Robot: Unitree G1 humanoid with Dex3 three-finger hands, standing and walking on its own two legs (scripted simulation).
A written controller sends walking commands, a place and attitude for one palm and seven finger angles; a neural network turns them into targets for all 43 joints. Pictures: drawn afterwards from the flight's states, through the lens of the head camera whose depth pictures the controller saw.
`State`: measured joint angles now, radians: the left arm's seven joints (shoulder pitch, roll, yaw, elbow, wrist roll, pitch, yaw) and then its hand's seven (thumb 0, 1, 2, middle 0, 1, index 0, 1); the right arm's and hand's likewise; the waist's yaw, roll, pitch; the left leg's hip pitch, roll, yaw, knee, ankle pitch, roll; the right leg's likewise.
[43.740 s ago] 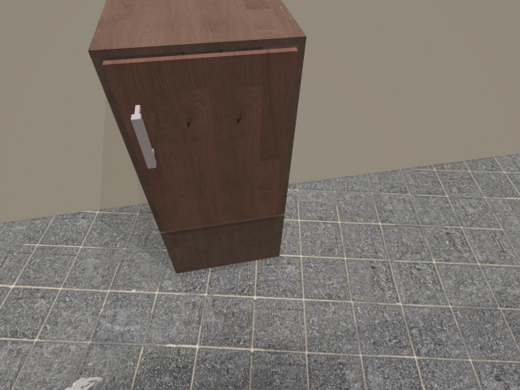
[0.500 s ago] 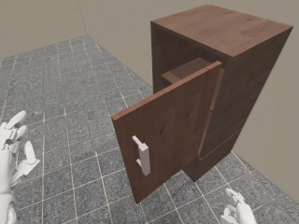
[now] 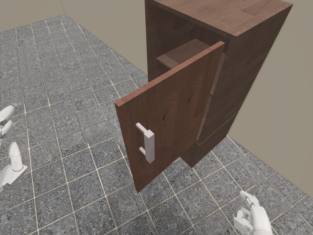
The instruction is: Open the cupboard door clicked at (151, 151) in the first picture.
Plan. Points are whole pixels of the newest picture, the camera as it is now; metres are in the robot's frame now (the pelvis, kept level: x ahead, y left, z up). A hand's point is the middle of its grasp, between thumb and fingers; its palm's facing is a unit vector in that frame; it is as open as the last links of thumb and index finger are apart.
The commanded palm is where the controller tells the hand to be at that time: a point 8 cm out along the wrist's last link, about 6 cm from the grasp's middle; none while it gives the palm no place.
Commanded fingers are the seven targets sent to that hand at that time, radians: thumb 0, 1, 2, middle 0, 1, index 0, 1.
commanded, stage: step back with the hand held close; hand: left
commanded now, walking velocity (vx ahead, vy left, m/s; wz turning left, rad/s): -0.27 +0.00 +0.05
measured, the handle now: (145, 143) +0.37 +0.06 -0.01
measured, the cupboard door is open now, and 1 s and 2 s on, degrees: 91 91 91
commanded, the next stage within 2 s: stop stepping back and stand still in 0.62 s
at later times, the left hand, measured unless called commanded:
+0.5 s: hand out of the picture +0.09 +0.29 +0.16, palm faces +0.49 -0.75 -0.44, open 7.4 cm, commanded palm +0.02 +0.33 +0.18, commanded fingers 0.00 0.90 0.90 -0.20 -0.30 -0.20 -0.30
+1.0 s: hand out of the picture +0.02 +0.28 +0.16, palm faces +0.38 -0.81 -0.45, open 7.4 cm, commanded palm -0.05 +0.31 +0.18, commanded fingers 0.00 0.90 0.90 -0.20 -0.30 -0.20 -0.30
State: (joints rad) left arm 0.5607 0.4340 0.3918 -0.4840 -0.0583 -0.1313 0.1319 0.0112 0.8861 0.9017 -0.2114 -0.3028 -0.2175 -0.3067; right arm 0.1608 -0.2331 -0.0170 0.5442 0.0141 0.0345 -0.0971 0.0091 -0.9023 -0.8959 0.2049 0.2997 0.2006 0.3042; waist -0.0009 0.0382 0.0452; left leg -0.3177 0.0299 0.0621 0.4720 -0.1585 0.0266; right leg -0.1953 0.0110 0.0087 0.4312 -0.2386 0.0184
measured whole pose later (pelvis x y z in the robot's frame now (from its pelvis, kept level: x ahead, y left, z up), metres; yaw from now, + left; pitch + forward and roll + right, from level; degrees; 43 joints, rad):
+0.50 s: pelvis -0.09 +0.02 -0.02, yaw +4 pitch -2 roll -4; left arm 0.50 0.41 0.40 -0.52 -0.02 -0.21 0.17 0.01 0.88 0.90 -0.21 -0.30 -0.22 -0.31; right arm 0.18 -0.22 -0.01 0.63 -0.01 -0.07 -0.09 0.01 -0.90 -0.90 0.21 0.30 0.20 0.30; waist 0.01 0.05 0.06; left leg -0.47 0.01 0.00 0.58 -0.12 0.07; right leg -0.34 0.06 0.03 0.64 -0.31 0.03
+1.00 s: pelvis -0.20 +0.02 +0.00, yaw -2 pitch +0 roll +0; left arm 0.50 0.44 0.43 -0.47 -0.06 -0.15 0.16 0.01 0.89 0.90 -0.21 -0.30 -0.21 -0.31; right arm 0.22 -0.17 0.02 0.63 -0.02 -0.13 -0.07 0.01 -0.90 -0.90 0.21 0.30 0.20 0.30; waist -0.04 -0.03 0.01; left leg -0.37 -0.02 0.04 0.42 -0.10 0.03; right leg -0.23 0.07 0.02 0.64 -0.48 -0.01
